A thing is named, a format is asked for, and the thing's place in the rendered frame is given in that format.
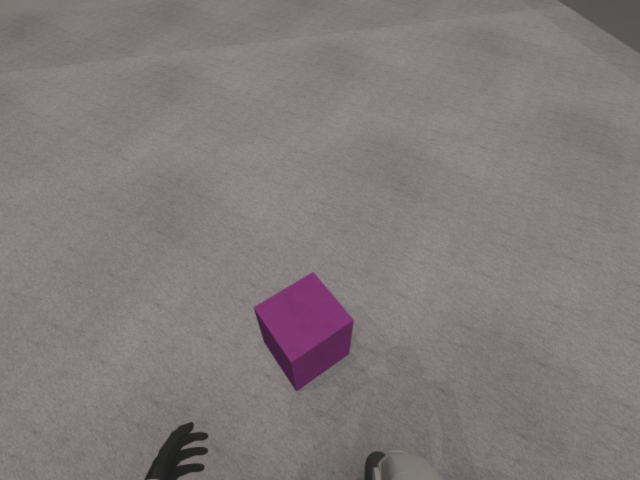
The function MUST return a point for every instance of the robot left hand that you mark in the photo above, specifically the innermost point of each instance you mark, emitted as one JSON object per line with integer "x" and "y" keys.
{"x": 164, "y": 466}

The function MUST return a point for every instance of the carton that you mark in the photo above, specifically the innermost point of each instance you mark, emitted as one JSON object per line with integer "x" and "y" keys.
{"x": 306, "y": 329}

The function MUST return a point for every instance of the robot right thigh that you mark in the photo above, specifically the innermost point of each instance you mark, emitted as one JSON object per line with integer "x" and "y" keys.
{"x": 404, "y": 467}

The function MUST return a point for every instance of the right robot shin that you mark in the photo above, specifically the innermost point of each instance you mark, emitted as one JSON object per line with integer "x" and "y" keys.
{"x": 391, "y": 452}

